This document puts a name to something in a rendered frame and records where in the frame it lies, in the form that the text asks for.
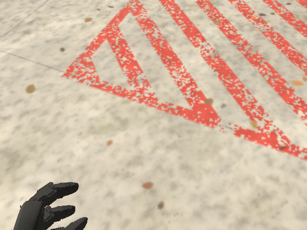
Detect robot left hand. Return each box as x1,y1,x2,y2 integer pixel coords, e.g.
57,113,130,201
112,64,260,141
13,182,88,230

